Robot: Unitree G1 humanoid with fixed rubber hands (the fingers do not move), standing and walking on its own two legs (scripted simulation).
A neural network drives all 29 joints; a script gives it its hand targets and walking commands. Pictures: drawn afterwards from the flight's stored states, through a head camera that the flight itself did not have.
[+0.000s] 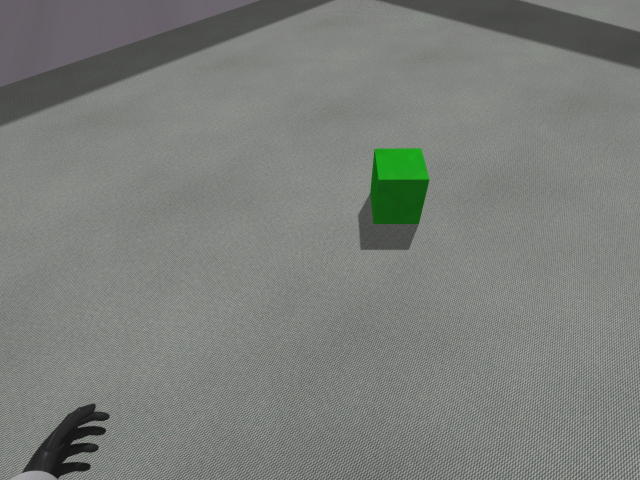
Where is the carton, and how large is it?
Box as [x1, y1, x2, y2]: [370, 148, 429, 223]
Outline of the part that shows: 420,148 374,150 370,190 373,223 418,223 429,179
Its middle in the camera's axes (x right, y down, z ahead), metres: +0.34 -0.23 +1.70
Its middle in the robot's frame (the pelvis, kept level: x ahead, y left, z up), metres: +1.37 -0.33 -0.64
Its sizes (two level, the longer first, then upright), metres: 0.210 0.200 0.250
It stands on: the floor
